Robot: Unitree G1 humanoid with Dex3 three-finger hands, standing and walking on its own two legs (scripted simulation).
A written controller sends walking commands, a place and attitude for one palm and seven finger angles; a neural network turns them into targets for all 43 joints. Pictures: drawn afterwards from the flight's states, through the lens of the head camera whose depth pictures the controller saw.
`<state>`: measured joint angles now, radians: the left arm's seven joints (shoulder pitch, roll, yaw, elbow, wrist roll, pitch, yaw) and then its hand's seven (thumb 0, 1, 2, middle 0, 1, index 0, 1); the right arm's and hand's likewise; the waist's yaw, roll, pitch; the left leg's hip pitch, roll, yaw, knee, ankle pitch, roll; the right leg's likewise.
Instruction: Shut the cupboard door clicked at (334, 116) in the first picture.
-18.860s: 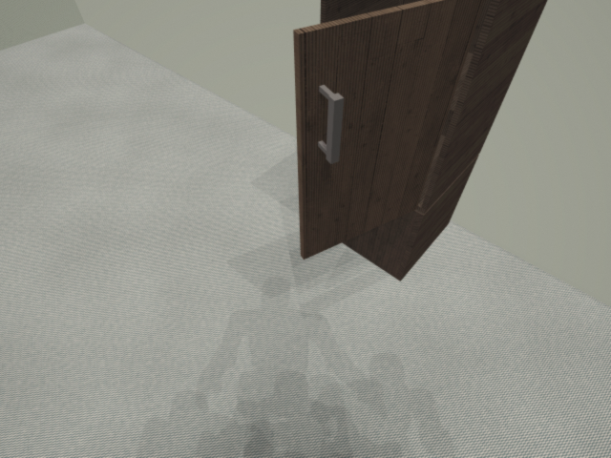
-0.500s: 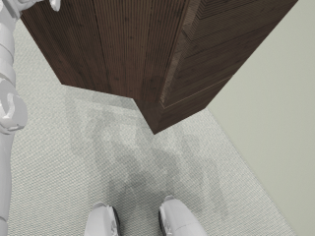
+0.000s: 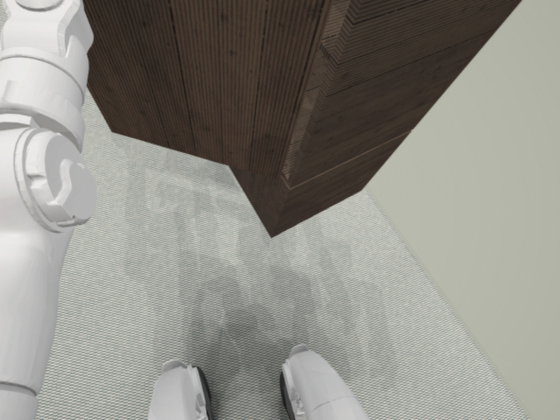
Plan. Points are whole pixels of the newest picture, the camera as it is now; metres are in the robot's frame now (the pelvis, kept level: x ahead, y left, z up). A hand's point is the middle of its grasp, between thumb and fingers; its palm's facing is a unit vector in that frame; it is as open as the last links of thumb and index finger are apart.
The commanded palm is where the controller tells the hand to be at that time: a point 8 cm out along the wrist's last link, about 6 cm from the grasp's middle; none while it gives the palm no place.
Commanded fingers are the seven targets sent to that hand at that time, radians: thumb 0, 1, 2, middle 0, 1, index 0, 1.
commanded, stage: pull the fist back off the door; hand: left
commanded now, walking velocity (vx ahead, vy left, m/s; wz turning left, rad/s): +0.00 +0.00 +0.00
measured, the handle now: out of the picture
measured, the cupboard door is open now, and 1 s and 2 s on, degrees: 45 45 45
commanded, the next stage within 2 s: draw the hand back to the body in 0.58 s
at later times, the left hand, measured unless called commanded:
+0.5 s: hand (105, 3) +0.56 +0.07 +0.17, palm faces -0.03 -1.00 +0.00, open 3.1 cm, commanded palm +0.53 +0.12 +0.18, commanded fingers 0.00 0.90 0.90 -1.30 -1.50 -1.30 -1.50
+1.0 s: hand (57, 60) +0.48 +0.11 +0.19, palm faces -0.01 -1.00 -0.01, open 3.1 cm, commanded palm +0.43 +0.16 +0.20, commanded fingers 0.00 0.90 0.90 -1.30 -1.50 -1.30 -1.50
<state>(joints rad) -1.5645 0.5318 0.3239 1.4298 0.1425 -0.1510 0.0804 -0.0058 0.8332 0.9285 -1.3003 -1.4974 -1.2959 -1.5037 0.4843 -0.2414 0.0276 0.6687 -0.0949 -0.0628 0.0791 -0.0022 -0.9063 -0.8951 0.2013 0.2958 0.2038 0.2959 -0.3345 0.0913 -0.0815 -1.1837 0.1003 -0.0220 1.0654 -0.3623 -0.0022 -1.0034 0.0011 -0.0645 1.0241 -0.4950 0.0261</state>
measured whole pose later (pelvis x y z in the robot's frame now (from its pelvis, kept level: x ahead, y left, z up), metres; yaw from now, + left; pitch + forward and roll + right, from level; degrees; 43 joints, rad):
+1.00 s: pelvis +0.03 -0.02 +0.06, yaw +0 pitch +10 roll +0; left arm -0.66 0.26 0.27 0.83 -0.15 -0.24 -0.14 0.02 0.90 0.90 -1.30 -1.50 -1.30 -1.50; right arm 0.39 -0.26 -0.02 0.65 0.04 0.02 0.00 0.00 -0.91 -0.90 0.20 0.30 0.20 0.30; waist -0.09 0.07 -0.10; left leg -0.59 0.09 0.06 0.73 -0.31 -0.03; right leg -0.47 -0.01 0.00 0.74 -0.45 0.00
